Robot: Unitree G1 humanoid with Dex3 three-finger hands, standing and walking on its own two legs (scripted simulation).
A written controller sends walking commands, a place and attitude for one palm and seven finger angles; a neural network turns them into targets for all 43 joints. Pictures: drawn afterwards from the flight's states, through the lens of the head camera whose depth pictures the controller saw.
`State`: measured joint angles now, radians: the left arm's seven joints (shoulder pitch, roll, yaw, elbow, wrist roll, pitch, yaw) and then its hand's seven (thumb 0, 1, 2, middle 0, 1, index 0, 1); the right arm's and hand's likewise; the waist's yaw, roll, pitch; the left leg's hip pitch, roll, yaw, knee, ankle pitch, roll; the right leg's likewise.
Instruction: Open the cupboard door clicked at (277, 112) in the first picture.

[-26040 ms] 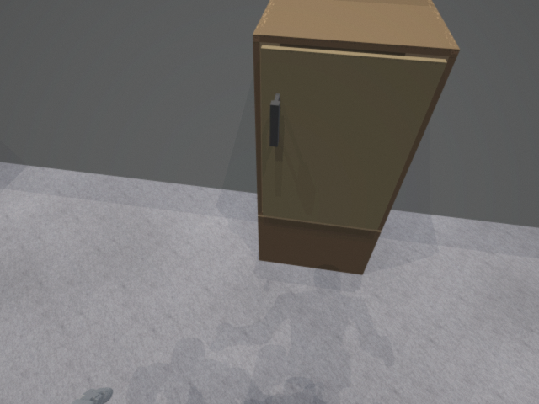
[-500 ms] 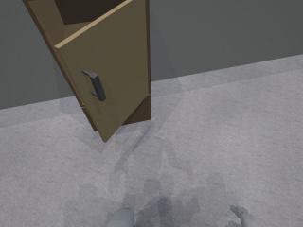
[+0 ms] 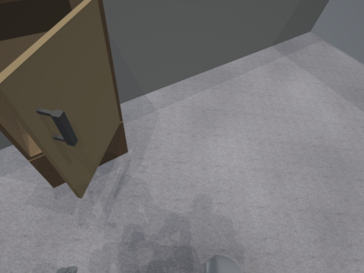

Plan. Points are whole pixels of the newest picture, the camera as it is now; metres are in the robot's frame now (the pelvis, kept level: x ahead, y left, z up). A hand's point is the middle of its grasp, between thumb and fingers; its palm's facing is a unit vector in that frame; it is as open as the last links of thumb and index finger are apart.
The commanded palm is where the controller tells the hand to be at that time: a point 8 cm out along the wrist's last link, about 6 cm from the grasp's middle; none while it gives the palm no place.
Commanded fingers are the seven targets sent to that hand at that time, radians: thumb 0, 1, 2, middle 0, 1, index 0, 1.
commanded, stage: walk to a spot facing it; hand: left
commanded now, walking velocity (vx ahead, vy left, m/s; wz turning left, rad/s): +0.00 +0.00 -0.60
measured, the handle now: (58, 127) +0.43 +0.35 -0.01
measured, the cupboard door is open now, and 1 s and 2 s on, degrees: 43 43 43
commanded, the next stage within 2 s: none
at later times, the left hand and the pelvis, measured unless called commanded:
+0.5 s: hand (138, 269) +0.14 +0.10 -0.16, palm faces -0.28 -0.93 -0.23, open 7.4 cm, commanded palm none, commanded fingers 0.00 0.90 0.90 -0.20 -0.30 -0.20 -0.30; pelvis +0.00 -0.05 -0.01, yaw -18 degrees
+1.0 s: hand (160, 205) +0.31 +0.07 -0.18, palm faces -0.55 -0.83 -0.14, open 7.4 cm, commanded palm none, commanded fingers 0.00 0.90 0.90 -0.20 -0.30 -0.20 -0.30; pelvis +0.13 -0.06 +0.00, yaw -36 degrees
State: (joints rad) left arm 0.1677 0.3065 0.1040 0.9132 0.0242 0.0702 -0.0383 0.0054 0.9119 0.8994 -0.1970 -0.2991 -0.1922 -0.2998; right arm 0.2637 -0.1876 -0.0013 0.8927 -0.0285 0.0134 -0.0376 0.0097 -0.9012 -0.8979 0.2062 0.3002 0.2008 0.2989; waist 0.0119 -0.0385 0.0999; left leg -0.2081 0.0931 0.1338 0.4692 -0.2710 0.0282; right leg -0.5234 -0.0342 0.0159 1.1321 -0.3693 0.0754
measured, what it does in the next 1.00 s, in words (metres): walks ahead, turning right: right foot, then left foot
